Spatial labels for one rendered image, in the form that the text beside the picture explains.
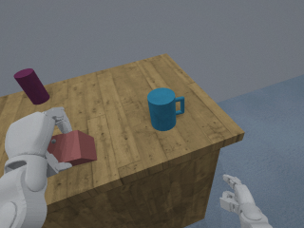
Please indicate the sponge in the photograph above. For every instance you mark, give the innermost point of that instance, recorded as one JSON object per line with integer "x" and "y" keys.
{"x": 75, "y": 147}

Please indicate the left robot hand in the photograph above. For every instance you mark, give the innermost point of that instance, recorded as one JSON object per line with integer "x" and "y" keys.
{"x": 32, "y": 134}

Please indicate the table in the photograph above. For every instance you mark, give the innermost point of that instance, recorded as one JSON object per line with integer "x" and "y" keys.
{"x": 143, "y": 177}

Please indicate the right robot forearm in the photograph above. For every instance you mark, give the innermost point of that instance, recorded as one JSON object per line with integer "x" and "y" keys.
{"x": 250, "y": 216}

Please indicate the right robot hand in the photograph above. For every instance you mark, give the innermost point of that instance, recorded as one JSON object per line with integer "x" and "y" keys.
{"x": 231, "y": 201}

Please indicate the left robot forearm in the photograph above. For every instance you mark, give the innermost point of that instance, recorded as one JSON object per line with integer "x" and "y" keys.
{"x": 22, "y": 192}

